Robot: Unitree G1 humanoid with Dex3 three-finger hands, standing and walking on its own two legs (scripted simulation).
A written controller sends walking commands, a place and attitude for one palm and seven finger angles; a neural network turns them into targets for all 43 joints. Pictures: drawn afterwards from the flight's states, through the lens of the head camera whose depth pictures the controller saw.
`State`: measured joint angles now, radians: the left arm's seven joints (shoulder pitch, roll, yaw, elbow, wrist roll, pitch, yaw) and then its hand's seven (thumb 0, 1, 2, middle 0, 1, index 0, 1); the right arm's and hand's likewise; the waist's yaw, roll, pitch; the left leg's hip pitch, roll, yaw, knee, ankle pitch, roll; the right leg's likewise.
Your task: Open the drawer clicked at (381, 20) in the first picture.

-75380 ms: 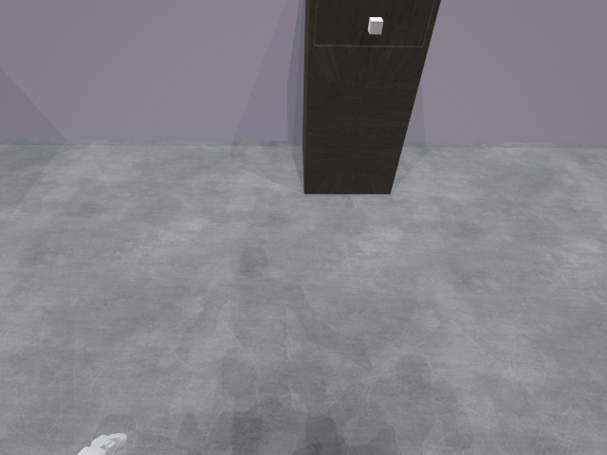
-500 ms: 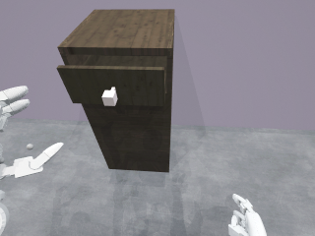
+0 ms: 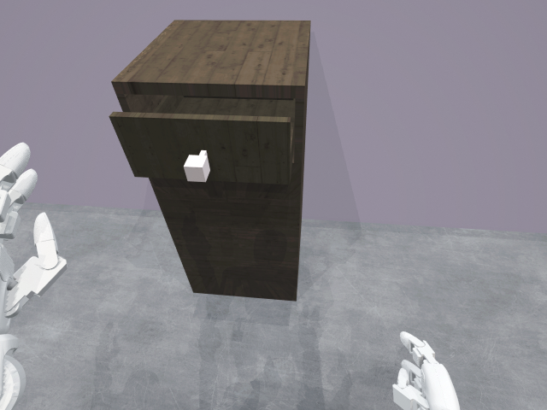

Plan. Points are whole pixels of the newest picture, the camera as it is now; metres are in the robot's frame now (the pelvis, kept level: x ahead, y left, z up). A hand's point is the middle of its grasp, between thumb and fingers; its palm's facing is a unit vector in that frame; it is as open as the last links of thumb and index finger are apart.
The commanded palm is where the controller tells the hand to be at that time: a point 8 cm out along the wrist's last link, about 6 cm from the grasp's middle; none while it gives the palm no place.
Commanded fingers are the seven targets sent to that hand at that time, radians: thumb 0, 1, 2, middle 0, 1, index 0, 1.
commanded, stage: step back with the hand held close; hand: left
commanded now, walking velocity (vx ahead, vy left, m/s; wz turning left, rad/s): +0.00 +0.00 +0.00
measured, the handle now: (199, 162) +0.58 +0.24 +0.04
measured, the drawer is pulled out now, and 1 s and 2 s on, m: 0.09 0.09 0.09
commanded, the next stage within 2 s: stop stepping back and stand still in 1.10 s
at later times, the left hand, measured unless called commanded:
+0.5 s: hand (23, 300) +0.15 +0.25 +0.21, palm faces +0.37 -0.77 -0.53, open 7.4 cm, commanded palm +0.08 +0.30 +0.23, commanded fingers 0.00 0.90 0.90 -0.20 -0.30 -0.20 -0.30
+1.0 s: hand out of the picture +0.03 +0.26 +0.23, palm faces +0.49 -0.75 -0.44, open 7.4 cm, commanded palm -0.04 +0.30 +0.23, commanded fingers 0.00 0.90 0.90 -0.20 -0.30 -0.20 -0.30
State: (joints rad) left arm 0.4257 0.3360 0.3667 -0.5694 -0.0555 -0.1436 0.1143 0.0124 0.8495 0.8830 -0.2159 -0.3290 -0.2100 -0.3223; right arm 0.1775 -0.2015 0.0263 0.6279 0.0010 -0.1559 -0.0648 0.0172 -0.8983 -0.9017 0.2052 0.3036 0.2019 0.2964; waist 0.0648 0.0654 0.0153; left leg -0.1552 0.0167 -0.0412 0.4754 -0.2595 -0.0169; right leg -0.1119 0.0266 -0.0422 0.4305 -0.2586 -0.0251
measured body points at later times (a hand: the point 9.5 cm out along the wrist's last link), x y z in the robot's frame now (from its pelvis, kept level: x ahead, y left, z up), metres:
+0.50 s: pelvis -0.04 +0.02 -0.01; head -0.02 +0.03 +0.44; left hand +0.13 +0.29 +0.23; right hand +0.15 -0.22 -0.08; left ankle +0.00 +0.13 -0.74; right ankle -0.01 -0.10 -0.74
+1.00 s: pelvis -0.15 +0.02 -0.02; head -0.14 +0.05 +0.43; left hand +0.00 +0.30 +0.25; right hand +0.02 -0.21 -0.09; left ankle +0.00 +0.13 -0.74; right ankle -0.16 -0.11 -0.69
